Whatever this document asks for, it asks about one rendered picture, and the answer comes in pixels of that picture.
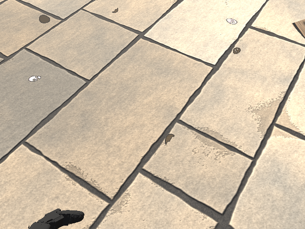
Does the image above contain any robot left hand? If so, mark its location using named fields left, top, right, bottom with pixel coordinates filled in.
left=28, top=208, right=85, bottom=229

